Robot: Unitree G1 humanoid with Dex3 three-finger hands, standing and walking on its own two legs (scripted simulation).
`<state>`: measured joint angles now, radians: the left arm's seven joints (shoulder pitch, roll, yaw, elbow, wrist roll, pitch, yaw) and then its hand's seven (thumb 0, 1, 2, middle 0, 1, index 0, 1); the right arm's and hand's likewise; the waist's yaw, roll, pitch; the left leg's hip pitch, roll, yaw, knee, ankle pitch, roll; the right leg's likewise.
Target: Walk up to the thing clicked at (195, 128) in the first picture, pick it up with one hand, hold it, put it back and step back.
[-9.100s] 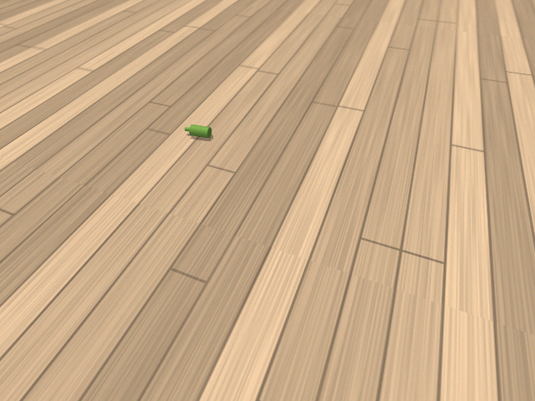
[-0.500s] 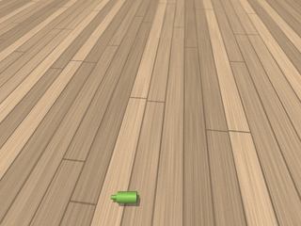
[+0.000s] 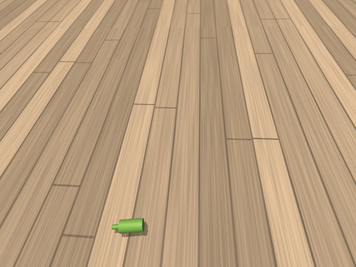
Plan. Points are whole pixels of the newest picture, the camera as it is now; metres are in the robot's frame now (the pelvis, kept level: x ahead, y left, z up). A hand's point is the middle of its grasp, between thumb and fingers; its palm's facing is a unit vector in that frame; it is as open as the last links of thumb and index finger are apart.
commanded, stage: walk up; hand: left
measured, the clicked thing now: (127, 226) +0.42 +0.32 -0.73
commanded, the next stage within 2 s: none
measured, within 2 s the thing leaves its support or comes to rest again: neither
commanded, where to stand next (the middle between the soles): +0.05 +0.05 m, yaw +4 degrees
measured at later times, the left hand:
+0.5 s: hand out of the picture +0.11 +0.32 -0.14, palm faces +0.04 -0.89 -0.45, open 7.4 cm
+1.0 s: hand out of the picture +0.10 +0.31 -0.14, palm faces +0.06 -0.95 -0.30, open 7.4 cm
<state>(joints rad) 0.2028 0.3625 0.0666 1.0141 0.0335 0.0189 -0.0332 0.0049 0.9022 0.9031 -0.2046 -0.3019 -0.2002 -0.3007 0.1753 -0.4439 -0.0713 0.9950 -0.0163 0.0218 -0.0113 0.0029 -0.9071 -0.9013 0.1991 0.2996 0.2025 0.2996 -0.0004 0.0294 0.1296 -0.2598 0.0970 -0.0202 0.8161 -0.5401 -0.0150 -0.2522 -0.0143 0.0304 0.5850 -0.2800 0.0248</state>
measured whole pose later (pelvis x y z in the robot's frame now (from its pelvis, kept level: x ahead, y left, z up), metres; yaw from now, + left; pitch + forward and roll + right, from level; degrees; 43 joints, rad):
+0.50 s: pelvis +0.01 +0.03 +0.00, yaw +3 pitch -2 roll -1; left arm 0.10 0.43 0.05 0.95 -0.01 -0.01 0.04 0.01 0.90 0.90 -0.21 -0.30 -0.20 -0.30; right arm 0.15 -0.38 -0.06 0.89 -0.03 0.02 0.02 0.00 -0.90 -0.90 0.20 0.30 0.21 0.30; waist -0.02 0.02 0.15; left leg -0.25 -0.04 0.01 0.57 -0.30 0.06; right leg -0.32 0.00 0.00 0.79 -0.50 0.00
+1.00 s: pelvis +0.00 +0.06 +0.01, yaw +3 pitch -3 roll +0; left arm 0.06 0.38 0.03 1.04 0.00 0.01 -0.02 0.01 0.90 0.90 -0.21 -0.30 -0.20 -0.30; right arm 0.14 -0.34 0.00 1.05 -0.01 -0.02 0.01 0.00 -0.90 -0.90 0.20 0.30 0.21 0.30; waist 0.00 -0.05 0.08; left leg -0.15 -0.01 -0.05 0.47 -0.26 -0.01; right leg -0.17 -0.04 -0.02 0.45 -0.22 0.03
